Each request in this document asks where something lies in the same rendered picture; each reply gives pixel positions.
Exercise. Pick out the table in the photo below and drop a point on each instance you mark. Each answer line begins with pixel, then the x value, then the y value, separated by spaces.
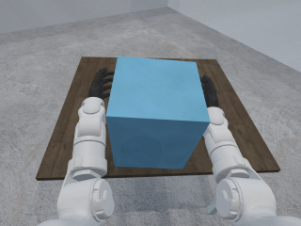
pixel 54 164

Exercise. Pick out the carton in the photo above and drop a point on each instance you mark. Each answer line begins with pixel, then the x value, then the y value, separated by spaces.
pixel 156 113

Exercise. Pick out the left robot forearm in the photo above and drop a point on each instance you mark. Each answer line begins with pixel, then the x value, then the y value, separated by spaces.
pixel 88 154

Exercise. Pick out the right robot upper arm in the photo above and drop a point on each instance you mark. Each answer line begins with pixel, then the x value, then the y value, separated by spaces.
pixel 249 202

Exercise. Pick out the right robot hand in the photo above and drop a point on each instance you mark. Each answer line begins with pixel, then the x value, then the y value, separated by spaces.
pixel 209 91

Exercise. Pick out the right robot forearm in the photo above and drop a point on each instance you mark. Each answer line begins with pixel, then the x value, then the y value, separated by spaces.
pixel 223 150

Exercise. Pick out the left robot hand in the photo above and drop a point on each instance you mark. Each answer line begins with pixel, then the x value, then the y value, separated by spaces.
pixel 96 89

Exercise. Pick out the left robot upper arm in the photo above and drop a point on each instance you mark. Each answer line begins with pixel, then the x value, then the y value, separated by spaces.
pixel 84 203

